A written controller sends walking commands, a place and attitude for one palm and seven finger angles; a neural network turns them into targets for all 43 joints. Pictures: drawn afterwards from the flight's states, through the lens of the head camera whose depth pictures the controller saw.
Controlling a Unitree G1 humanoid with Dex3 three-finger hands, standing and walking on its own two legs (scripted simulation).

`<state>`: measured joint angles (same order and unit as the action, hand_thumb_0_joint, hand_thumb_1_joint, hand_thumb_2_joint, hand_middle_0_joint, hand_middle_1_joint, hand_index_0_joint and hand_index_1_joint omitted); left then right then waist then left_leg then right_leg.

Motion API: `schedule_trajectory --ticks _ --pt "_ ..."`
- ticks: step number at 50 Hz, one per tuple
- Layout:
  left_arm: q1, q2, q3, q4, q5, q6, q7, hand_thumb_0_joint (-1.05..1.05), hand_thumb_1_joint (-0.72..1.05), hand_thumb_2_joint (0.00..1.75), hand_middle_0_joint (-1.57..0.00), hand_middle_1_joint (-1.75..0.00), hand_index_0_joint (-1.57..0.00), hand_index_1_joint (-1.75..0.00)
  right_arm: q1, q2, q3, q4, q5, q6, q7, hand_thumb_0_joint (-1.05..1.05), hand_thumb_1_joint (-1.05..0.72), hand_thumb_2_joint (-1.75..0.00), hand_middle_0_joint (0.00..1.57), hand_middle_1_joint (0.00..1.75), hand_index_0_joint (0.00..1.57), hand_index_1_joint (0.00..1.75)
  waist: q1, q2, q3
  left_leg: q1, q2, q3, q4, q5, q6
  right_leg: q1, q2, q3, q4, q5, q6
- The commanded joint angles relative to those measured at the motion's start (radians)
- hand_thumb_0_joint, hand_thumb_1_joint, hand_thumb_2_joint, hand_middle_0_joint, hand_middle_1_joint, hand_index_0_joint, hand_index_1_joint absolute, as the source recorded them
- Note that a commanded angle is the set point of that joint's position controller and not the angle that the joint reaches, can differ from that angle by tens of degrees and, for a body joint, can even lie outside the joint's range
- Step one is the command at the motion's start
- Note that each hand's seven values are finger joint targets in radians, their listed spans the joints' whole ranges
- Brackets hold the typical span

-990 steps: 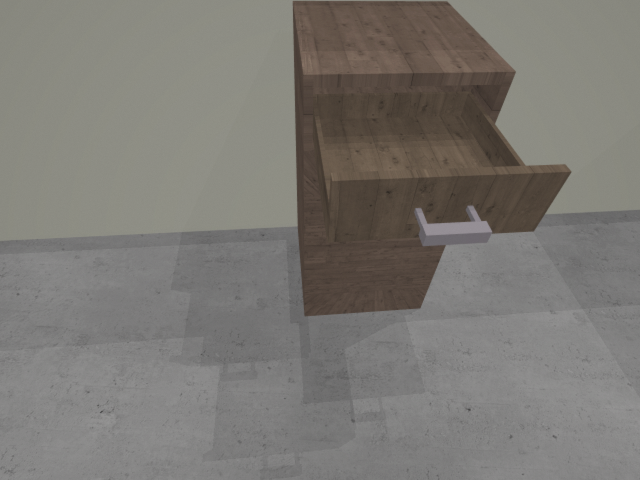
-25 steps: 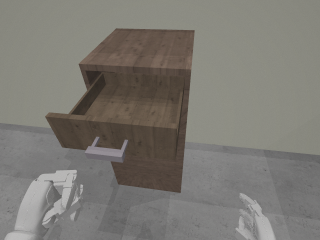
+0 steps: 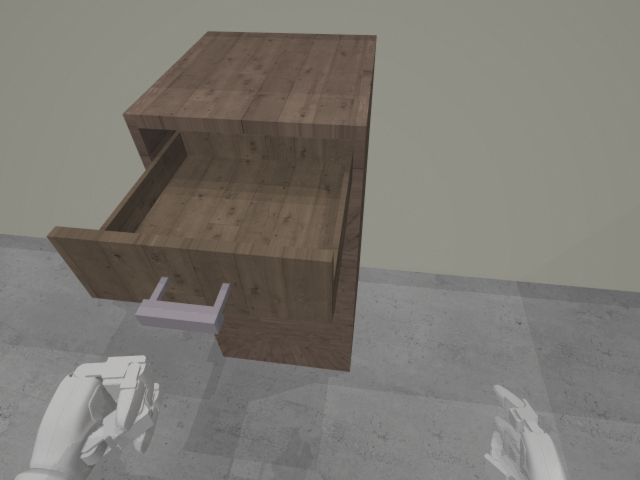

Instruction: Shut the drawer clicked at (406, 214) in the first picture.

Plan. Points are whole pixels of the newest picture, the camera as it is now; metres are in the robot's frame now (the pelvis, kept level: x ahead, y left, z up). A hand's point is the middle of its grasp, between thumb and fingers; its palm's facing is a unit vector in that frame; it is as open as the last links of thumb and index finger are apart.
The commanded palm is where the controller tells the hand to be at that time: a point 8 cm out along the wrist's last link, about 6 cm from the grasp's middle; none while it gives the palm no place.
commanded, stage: bring the fist close to the handle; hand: left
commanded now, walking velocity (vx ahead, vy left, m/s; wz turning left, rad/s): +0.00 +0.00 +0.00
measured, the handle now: (187, 301) +0.33 +0.21 +0.05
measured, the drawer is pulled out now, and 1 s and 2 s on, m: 0.28 0.28 0.21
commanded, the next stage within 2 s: push the drawer shut in 0.94 s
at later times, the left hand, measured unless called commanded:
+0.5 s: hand (178, 392) +0.21 +0.18 +0.05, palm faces -0.07 -1.00 -0.03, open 3.3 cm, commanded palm +0.19 +0.24 +0.05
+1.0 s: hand (182, 401) +0.20 +0.18 +0.04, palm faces -0.05 -1.00 -0.04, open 3.3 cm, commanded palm +0.19 +0.24 +0.05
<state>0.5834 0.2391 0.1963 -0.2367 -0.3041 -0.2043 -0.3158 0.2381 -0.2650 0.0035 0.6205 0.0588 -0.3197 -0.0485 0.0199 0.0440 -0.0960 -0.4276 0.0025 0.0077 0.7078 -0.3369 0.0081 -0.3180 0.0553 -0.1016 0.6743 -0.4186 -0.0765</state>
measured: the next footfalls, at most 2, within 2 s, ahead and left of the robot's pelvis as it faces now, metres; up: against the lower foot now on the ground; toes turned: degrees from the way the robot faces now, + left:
none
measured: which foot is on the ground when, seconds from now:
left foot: down 0.00-1.00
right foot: down 0.00-1.00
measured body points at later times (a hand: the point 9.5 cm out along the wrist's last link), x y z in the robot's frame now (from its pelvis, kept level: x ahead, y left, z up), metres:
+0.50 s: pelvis -0.01 +0.03 -0.02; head +0.02 +0.02 +0.43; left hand +0.21 +0.24 +0.05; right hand +0.16 -0.21 -0.10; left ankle +0.02 +0.12 -0.72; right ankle -0.04 -0.06 -0.72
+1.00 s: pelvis -0.01 +0.03 -0.03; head +0.02 +0.03 +0.42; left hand +0.20 +0.23 +0.05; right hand +0.16 -0.20 -0.10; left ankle +0.02 +0.12 -0.72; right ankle -0.04 -0.06 -0.72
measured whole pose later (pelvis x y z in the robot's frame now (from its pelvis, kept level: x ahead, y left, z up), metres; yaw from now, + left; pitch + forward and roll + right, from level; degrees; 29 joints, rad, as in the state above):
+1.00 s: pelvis -0.01 +0.03 -0.03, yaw -1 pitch +9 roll -1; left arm 0.47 0.21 0.03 -0.16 -0.20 -0.30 -0.13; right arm 0.25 -0.24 0.03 0.49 0.03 -0.13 -0.02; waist -0.02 0.04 -0.11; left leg -0.68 -0.01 0.03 0.93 -0.42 0.05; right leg -0.57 0.03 -0.09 0.90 -0.50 -0.04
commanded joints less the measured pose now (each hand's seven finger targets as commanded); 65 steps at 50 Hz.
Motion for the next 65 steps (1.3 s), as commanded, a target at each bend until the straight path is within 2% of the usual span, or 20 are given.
schedule_trajectory --ticks 1,5,6,7,14,15,21,23,27,32,37,39,41,45,46,50,56,60,64,65 --pt "-0.030 0.118 0.079 -0.200 -0.015 -0.099 0.017 0.00 0.90 0.90 -1.40 -1.60 -1.40 -1.60 -0.097 -0.088 -0.034 -0.167 -0.001 -0.052 -0.002 0.00 -0.90 -0.90 0.20 0.30 0.20 0.30 -0.010 -0.019 -0.059 0.096 -0.014 -0.026 -0.025 0.241 0.034 -0.050 -0.085 0.122 -0.109 0.480 0.111" --pt "-0.033 0.100 0.042 -0.168 0.001 -0.117 0.028 0.00 0.90 0.90 -1.40 -1.60 -1.40 -1.60 -0.098 -0.095 -0.039 -0.169 -0.007 -0.036 0.003 0.00 -0.90 -0.90 0.20 0.30 0.20 0.30 -0.023 -0.061 -0.053 0.078 -0.010 -0.032 -0.017 0.228 0.039 -0.092 -0.070 0.095 -0.090 0.408 0.097" --pt "-0.047 0.068 0.000 -0.169 0.002 -0.120 0.027 0.00 0.90 0.90 -1.40 -1.60 -1.40 -1.60 -0.093 -0.096 -0.036 -0.178 -0.009 -0.032 0.004 0.00 -0.90 -0.90 0.20 0.30 0.20 0.30 -0.031 -0.059 -0.045 0.071 -0.012 -0.032 -0.014 0.212 0.039 -0.112 -0.069 0.096 -0.085 0.380 0.096" --pt "-0.070 0.086 0.012 -0.160 0.006 -0.124 0.031 0.00 0.90 0.90 -1.40 -1.60 -1.40 -1.60 -0.090 -0.099 -0.040 -0.178 -0.009 -0.027 0.004 0.00 -0.90 -0.90 0.20 0.30 0.20 0.30 -0.033 -0.068 -0.054 0.063 -0.010 -0.034 -0.014 0.200 0.038 -0.120 -0.066 0.088 -0.076 0.347 0.091" --pt "-0.164 0.074 -0.027 -0.160 0.031 -0.160 0.079 0.00 0.90 0.90 -1.40 -1.60 -1.40 -1.60 -0.087 -0.100 -0.030 -0.206 -0.016 0.003 0.003 0.00 -0.90 -0.90 0.20 0.30 0.20 0.30 -0.039 -0.014 -0.101 0.045 -0.005 -0.048 0.002 0.136 0.033 -0.193 -0.048 0.061 -0.020 0.189 0.066" --pt "-0.177 0.091 -0.012 -0.136 0.041 -0.159 0.093 0.00 0.90 0.90 -1.40 -1.60 -1.40 -1.60 -0.087 -0.102 -0.030 -0.195 -0.020 0.012 0.002 0.00 -0.90 -0.90 0.20 0.30 0.20 0.30 -0.043 -0.033 -0.089 0.030 -0.002 -0.054 0.008 0.123 0.034 -0.205 -0.045 0.061 -0.019 0.171 0.065" --pt "-0.194 0.042 -0.074 -0.089 0.057 -0.157 0.115 0.00 0.90 0.90 -1.40 -1.60 -1.40 -1.60 -0.068 -0.103 -0.027 -0.217 -0.023 0.039 0.010 0.00 -0.90 -0.90 0.20 0.30 0.20 0.30 -0.038 -0.002 -0.142 0.014 0.003 -0.064 0.029 0.133 0.025 -0.233 -0.041 0.044 0.038 0.173 0.056" --pt "-0.221 0.063 -0.057 -0.061 0.057 -0.152 0.118 0.00 0.90 0.90 -1.40 -1.60 -1.40 -1.60 -0.063 -0.110 -0.031 -0.221 -0.022 0.052 0.010 0.00 -0.90 -0.90 0.20 0.30 0.20 0.30 -0.043 -0.038 -0.151 -0.007 0.005 -0.061 0.044 0.137 0.025 -0.240 -0.040 0.048 0.048 0.185 0.059" --pt "-0.272 0.058 -0.076 -0.039 0.074 -0.161 0.140 0.00 0.90 0.90 -1.40 -1.60 -1.40 -1.60 -0.056 -0.111 -0.030 -0.234 -0.026 0.073 0.012 0.00 -0.90 -0.90 0.20 0.30 0.20 0.30 -0.047 -0.040 -0.149 -0.032 0.010 -0.066 0.058 0.127 0.022 -0.276 -0.038 0.044 0.078 0.165 0.057" --pt "-0.239 0.080 -0.059 -0.135 0.075 -0.180 0.173 0.00 0.90 0.90 -1.40 -1.60 -1.40 -1.60 -0.048 -0.102 -0.030 -0.258 -0.026 0.090 0.018 0.00 -0.90 -0.90 0.20 0.30 0.20 0.30 -0.027 0.014 -0.232 0.013 0.018 -0.065 0.059 0.198 0.018 -0.237 -0.036 0.044 0.096 0.208 0.051" --pt "-0.166 0.039 -0.096 -0.107 0.080 -0.159 0.181 0.00 0.90 0.90 -1.40 -1.60 -1.40 -1.60 -0.041 -0.099 -0.032 -0.262 -0.021 0.113 0.025 0.00 -0.90 -0.90 0.20 0.30 0.20 0.30 -0.043 -0.022 -0.164 -0.011 0.024 -0.070 0.062 0.212 0.014 -0.263 -0.031 0.032 0.095 0.218 0.055" --pt "-0.175 0.025 -0.121 -0.112 0.079 -0.149 0.172 0.00 0.90 0.90 -1.40 -1.60 -1.40 -1.60 -0.045 -0.104 -0.032 -0.269 -0.019 0.117 0.025 0.00 -0.90 -0.90 0.20 0.30 0.20 0.30 -0.052 -0.006 -0.145 -0.016 0.024 -0.073 0.061 0.183 0.013 -0.280 -0.032 0.032 0.093 0.193 0.056" --pt "-0.135 0.018 -0.126 -0.101 0.083 -0.137 0.174 0.00 0.90 0.90 -1.40 -1.60 -1.40 -1.60 -0.040 -0.104 -0.034 -0.274 -0.021 0.127 0.022 0.00 -0.90 -0.90 0.20 0.30 0.20 0.30 -0.049 -0.039 -0.136 -0.031 0.020 -0.067 0.065 0.164 0.020 -0.272 -0.030 0.036 0.085 0.195 0.057" --pt "-0.207 0.081 -0.083 -0.161 0.089 -0.160 0.186 0.00 0.90 0.90 -1.40 -1.60 -1.40 -1.60 -0.042 -0.107 -0.030 -0.276 -0.025 0.135 0.015 0.00 -0.90 -0.90 0.20 0.30 0.20 0.30 -0.055 -0.025 -0.149 -0.038 0.016 -0.067 0.073 0.135 0.022 -0.272 -0.032 0.047 0.088 0.171 0.055" --pt "-0.183 0.056 -0.095 -0.177 0.088 -0.169 0.189 0.00 0.90 0.90 -1.40 -1.60 -1.40 -1.60 -0.042 -0.098 -0.030 -0.284 -0.026 0.133 0.017 0.00 -0.90 -0.90 0.20 0.30 0.20 0.30 -0.045 -0.003 -0.170 -0.024 0.016 -0.065 0.073 0.151 0.021 -0.270 -0.032 0.043 0.096 0.179 0.053" --pt "-0.221 0.074 -0.083 -0.176 0.086 -0.197 0.202 0.00 0.90 0.90 -1.40 -1.60 -1.40 -1.60 -0.045 -0.100 -0.024 -0.273 -0.028 0.134 0.016 0.00 -0.90 -0.90 0.20 0.30 0.20 0.30 -0.057 0.005 -0.146 -0.039 0.017 -0.073 0.080 0.107 0.022 -0.298 -0.029 0.048 0.091 0.132 0.052" --pt "-0.337 0.077 -0.091 -0.032 0.081 -0.156 0.165 0.00 0.90 0.90 -1.40 -1.60 -1.40 -1.60 -0.046 -0.115 -0.018 -0.257 -0.022 0.145 0.010 0.00 -0.90 -0.90 0.20 0.30 0.20 0.30 -0.082 -0.034 -0.097 -0.106 0.005 -0.060 0.097 0.017 0.030 -0.317 -0.035 0.075 0.058 0.070 0.061" --pt "-0.453 0.118 -0.052 -0.004 0.066 -0.135 0.152 0.00 0.90 0.90 -1.40 -1.60 -1.40 -1.60 -0.055 -0.120 -0.016 -0.247 -0.016 0.145 0.000 0.00 -0.90 -0.90 0.20 0.30 0.20 0.30 -0.077 -0.017 -0.153 -0.083 0.002 -0.055 0.093 0.034 0.033 -0.272 -0.042 0.093 0.039 0.082 0.063" --pt "-0.513 0.128 -0.017 -0.003 0.042 -0.141 0.156 0.00 0.90 0.90 -1.40 -1.60 -1.40 -1.60 -0.053 -0.111 -0.014 -0.234 -0.019 0.135 0.000 0.00 -0.90 -0.90 0.20 0.30 0.20 0.30 -0.060 0.001 -0.234 -0.044 0.000 -0.042 0.088 0.126 0.031 -0.197 -0.047 0.101 0.045 0.206 0.067" --pt "-0.491 0.162 0.019 0.029 0.047 -0.142 0.165 0.00 0.90 0.90 -1.40 -1.60 -1.40 -1.60 -0.046 -0.117 -0.015 -0.224 -0.021 0.137 -0.001 0.00 -0.90 -0.90 0.20 0.30 0.20 0.30 -0.055 -0.019 -0.228 -0.052 0.002 -0.046 0.088 0.139 0.032 -0.187 -0.045 0.100 0.046 0.222 0.066"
